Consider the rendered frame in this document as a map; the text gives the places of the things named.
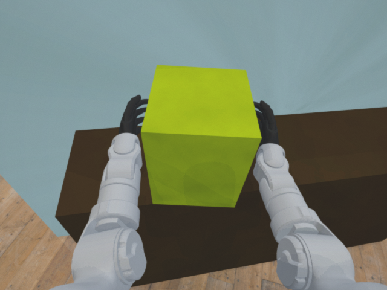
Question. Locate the right robot hand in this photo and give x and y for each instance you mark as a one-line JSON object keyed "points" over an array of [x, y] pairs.
{"points": [[267, 125]]}

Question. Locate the carton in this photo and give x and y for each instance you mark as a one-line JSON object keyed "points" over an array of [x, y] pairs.
{"points": [[200, 135]]}

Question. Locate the robot left upper arm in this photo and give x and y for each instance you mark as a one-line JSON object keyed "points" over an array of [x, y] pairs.
{"points": [[108, 260]]}

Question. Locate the left robot hand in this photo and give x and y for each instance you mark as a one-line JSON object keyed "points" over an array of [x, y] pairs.
{"points": [[129, 120]]}

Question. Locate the pedestal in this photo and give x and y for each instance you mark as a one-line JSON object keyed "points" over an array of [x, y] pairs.
{"points": [[338, 160]]}

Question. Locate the robot right forearm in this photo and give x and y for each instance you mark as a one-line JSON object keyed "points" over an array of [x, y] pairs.
{"points": [[283, 201]]}

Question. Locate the robot left forearm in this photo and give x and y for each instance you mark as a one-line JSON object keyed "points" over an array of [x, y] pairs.
{"points": [[117, 204]]}

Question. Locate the robot right upper arm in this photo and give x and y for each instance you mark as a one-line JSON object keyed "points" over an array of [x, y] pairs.
{"points": [[317, 262]]}

